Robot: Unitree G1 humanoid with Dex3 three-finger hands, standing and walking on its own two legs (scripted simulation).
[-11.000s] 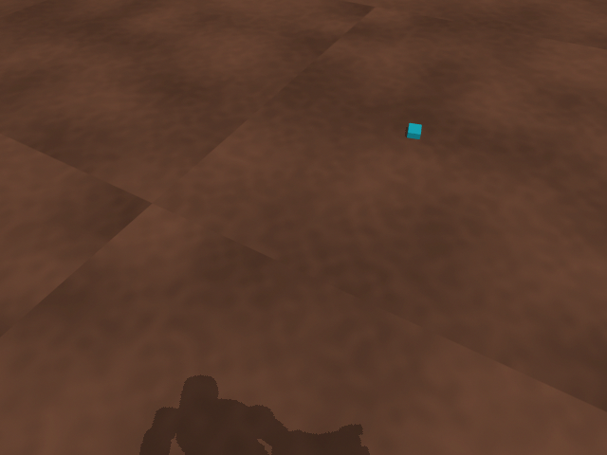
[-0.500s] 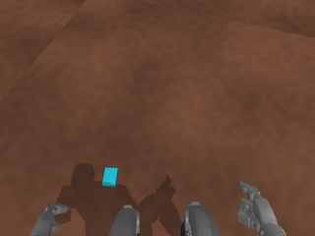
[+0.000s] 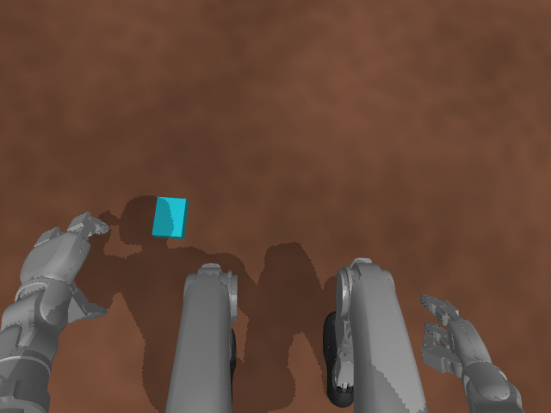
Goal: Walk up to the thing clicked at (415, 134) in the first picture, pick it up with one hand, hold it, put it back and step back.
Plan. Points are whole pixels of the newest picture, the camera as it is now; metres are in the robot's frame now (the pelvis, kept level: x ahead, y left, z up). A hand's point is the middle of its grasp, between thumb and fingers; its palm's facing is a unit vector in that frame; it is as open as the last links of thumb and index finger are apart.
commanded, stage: rise first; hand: left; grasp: from above
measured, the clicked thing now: (170, 218) +0.45 +0.27 -0.44
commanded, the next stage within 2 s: approach in 1.58 s
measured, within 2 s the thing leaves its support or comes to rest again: neither
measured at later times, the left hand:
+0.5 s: hand (112, 245) +0.36 +0.32 -0.25, palm faces -0.50 -0.13 -0.85, open 14.2 cm
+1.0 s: hand (124, 234) +0.38 +0.32 -0.29, palm faces -0.49 -0.04 -0.87, open 14.1 cm
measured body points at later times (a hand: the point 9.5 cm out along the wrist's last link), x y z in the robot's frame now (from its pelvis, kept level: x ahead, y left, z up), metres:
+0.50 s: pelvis -0.02 +0.01 -0.09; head +0.19 +0.07 +0.30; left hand +0.38 +0.33 -0.20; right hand +0.06 -0.28 -0.21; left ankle +0.06 +0.13 -0.42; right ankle +0.09 -0.15 -0.42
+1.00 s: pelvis -0.01 +0.01 -0.12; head +0.21 +0.08 +0.26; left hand +0.41 +0.32 -0.24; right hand +0.08 -0.27 -0.24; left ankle +0.06 +0.13 -0.42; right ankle +0.09 -0.15 -0.42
